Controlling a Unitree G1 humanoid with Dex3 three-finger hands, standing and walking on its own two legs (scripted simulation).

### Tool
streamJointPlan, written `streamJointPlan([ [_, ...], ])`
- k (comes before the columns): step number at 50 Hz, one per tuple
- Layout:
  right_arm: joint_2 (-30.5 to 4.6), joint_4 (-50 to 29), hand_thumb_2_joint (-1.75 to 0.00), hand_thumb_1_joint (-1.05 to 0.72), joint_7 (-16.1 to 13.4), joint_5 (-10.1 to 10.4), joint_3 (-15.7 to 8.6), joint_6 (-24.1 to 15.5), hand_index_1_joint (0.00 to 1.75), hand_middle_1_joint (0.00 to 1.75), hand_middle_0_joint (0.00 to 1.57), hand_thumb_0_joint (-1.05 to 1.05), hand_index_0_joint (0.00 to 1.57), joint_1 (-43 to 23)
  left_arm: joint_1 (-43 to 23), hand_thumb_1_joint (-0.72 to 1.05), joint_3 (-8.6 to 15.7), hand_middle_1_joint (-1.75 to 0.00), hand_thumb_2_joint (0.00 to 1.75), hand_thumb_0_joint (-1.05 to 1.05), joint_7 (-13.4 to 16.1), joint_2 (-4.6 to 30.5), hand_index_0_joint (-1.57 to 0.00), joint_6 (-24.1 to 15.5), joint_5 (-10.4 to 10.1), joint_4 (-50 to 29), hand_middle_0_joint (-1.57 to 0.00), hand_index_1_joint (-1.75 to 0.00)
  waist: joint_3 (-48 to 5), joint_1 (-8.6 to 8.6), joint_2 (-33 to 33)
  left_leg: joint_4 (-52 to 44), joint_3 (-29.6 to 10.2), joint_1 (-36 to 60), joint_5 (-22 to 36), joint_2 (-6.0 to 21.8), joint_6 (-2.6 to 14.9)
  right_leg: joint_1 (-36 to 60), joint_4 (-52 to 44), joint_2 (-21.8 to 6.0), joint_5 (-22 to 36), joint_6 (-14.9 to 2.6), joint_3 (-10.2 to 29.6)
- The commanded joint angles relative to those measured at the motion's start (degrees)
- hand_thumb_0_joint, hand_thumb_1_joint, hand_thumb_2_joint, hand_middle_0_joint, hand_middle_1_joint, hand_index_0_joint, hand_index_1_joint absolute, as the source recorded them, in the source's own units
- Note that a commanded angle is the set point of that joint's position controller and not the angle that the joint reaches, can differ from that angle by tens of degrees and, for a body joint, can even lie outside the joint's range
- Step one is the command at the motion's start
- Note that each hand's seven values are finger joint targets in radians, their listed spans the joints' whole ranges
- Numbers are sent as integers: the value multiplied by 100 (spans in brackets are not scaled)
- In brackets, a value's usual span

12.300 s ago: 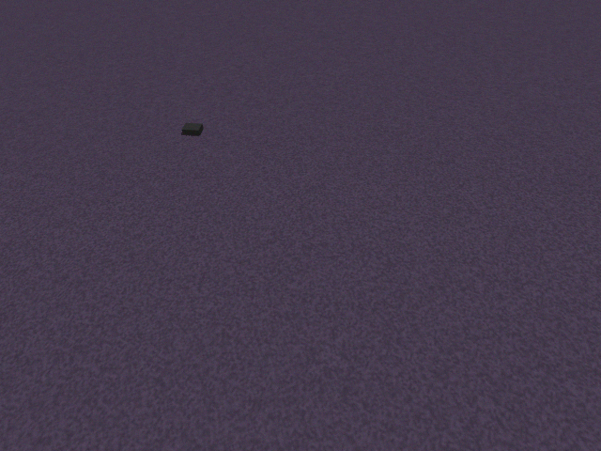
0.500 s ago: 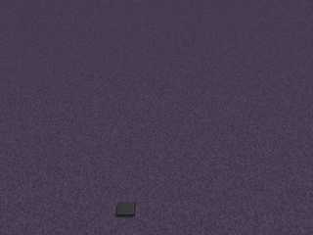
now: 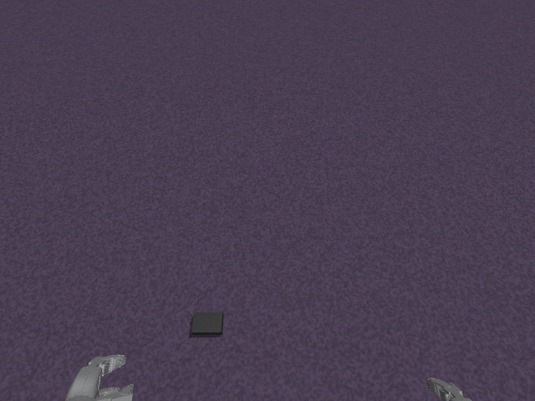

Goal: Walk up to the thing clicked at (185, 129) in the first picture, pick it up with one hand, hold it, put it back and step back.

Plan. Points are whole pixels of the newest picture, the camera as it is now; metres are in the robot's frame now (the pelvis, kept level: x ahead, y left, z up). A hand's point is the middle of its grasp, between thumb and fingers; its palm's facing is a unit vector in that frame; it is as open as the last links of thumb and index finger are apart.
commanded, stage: rise first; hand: left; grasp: from above
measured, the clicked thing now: (208, 323) +0.43 +0.22 -0.75
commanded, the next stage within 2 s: none
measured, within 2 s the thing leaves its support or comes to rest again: neither
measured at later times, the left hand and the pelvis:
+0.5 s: hand out of the picture +0.14 +0.26 -0.21, palm faces -0.14 -0.89 -0.43, open 13.0 cm; pelvis +0.00 +0.00 -0.07, yaw +0 degrees
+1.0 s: hand out of the picture +0.16 +0.28 -0.32, palm faces -0.38 -0.71 -0.59, open 13.7 cm; pelvis -0.02 +0.00 -0.17, yaw -1 degrees
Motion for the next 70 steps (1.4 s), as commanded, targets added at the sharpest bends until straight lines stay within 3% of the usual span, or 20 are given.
streamJointPlan([
  [1,-918,-1009,-90,-92,7,1,-406,-167,30,30,20,0,20,219,556,-10,343,-78,84,0,17,1023,-29,228,300,-814,-31,-80,-1472,224,437,-68,162,417,884,-353,104,73,-61,329,951,-329,-173],
  [6,-839,-1492,-91,-92,91,22,-392,-215,30,30,20,0,20,-10,528,-37,395,-80,82,0,108,1093,-32,690,512,-1442,-34,-82,-1287,123,220,421,127,-236,428,-308,138,-596,328,329,442,-307,-202],
  [8,-824,-1557,-90,-91,106,-11,-422,-286,30,30,20,0,20,140,557,-38,397,-81,82,0,129,937,-31,713,533,-1607,-33,-83,-1377,7,140,767,119,-466,348,-273,155,-932,695,355,375,-279,-196],
  [11,-799,-1663,-91,-92,92,-37,-456,-412,30,30,20,0,20,231,696,-39,584,-81,82,0,166,1114,-32,655,687,-2037,-34,-84,-1678,11,296,1221,75,-717,388,-238,167,-1328,1189,312,421,-285,-145],
  [13,-727,-1778,-90,-90,71,-65,-458,-504,30,30,20,0,20,178,383,-39,402,-79,83,0,131,957,-30,571,690,-2878,-33,-83,-1893,-50,542,1443,48,-776,311,-206,154,-1647,1433,305,357,-290,-120],
  [14,-773,-1793,-90,-90,48,-73,-484,-536,30,30,20,0,20,206,823,-39,598,-80,84,0,166,1065,-29,616,731,-2592,-33,-83,-1948,-46,441,1522,21,-833,357,-181,155,-1652,1529,317,393,-285,-140],
  [16,-756,-1861,-90,-88,26,-91,-493,-583,30,30,20,0,20,185,944,-39,394,-81,85,0,134,895,-27,657,765,-3015,-30,-84,-2021,-72,486,1690,16,-998,258,-165,159,-1885,1690,312,303,-288,-110],
  [17,-731,-1900,-90,-88,6,-101,-491,-612,30,30,20,0,20,159,899,-38,471,-80,84,0,135,990,-27,675,782,-3288,-31,-84,-2087,-68,529,1758,-2,-1029,264,-160,160,-1911,1734,317,314,-284,-116],
  [19,-746,-1912,-90,-88,-2,-95,-476,-651,30,30,20,0,20,133,1371,-40,613,-83,85,0,167,1084,-26,796,821,-3296,-29,-86,-2065,-5,520,1813,-31,-1181,168,-133,156,-1981,1834,319,204,-295,-139],
  [21,-701,-2010,-90,-87,2,-108,-463,-687,30,30,20,0,20,64,1527,-40,443,-82,86,0,118,867,-25,878,825,-3549,-28,-85,-2059,-57,463,1967,-46,-1332,117,-136,165,-2082,1941,331,164,-280,-157],
  [23,-717,-2030,-90,-89,-16,-114,-461,-706,30,30,20,0,20,87,1714,-40,494,-84,86,0,126,947,-25,983,901,-3689,-27,-87,-2243,-76,480,2139,-49,-1361,308,-127,181,-2164,2077,328,332,-280,-148],
  [36,-624,-2321,-90,-91,89,-143,-435,-893,30,30,20,0,20,-155,2334,-47,497,-88,89,0,229,885,-21,1062,1223,-4632,-24,-91,-2594,22,532,3078,-137,-2274,220,-155,203,-3105,3023,350,174,-304,-172],
  [38,-657,-2308,-91,-91,109,-141,-431,-902,30,30,20,0,20,-198,2071,-49,436,-90,91,0,229,958,-18,1022,1287,-4698,-21,-93,-2599,-66,647,3240,-200,-2430,169,-130,200,-3407,3232,348,107,-310,-176],
  [40,-691,-2274,-91,-92,126,-135,-445,-923,30,30,20,0,20,-227,1740,-52,367,-88,92,0,243,986,-19,915,1458,-4533,-22,-91,-2487,-177,503,3466,-225,-2776,-160,-129,220,-3783,3424,345,-126,-307,-169],
  [44,-750,-2168,-90,-90,212,-158,-482,-993,30,30,20,0,20,-369,1195,-49,315,-88,92,0,281,1089,-17,483,1894,-4103,-20,-91,-2497,-110,582,3969,-286,-3494,-765,-146,195,-4641,4088,320,-664,-339,-126],
  [52,-972,-1779,-91,-93,314,-181,-597,-1041,30,30,20,0,20,-457,-113,-46,416,-85,90,0,662,1715,-22,-533,3007,-3462,-25,-89,-3667,-3,767,5299,-302,-4338,-652,-140,195,-6023,5429,336,-593,-351,-111],
  [59,-1060,-1406,-91,-91,399,-263,-664,-822,30,30,20,0,20,-325,-1378,-43,509,-89,91,0,939,2228,-22,-732,3771,-2643,-24,-91,-4359,85,563,6416,-186,-5197,-617,-129,256,-6595,6143,390,-584,-324,-193],
  [67,-1153,-1145,-91,-90,486,-349,-684,-523,30,30,20,0,20,-76,-2947,-40,465,-87,89,0,1060,2778,-24,-1097,4582,-1962,-25,-89,-4661,51,549,7115,-206,-6033,-1454,-136,251,-7318,6831,442,-1331,-365,-379],
  [68,-1155,-1121,-90,-88,498,-350,-679,-478,30,30,20,0,20,-30,-3169,-41,337,-90,91,0,1083,2704,-21,-1139,4715,-1865,-22,-91,-4609,-26,654,7160,-225,-6124,-1518,-140,240,-7504,6957,449,-1376,-381,-416],
  [70,-1177,-1062,-90,-87,502,-371,-663,-392,30,30,20,0,20,4,-3433,-41,418,-90,92,0,1160,2966,-18,-1221,4871,-1641,-19,-91,-4384,-41,629,7317,-213,-6443,-1794,-155,269,-7717,7018,463,-1645,-374,-439],
])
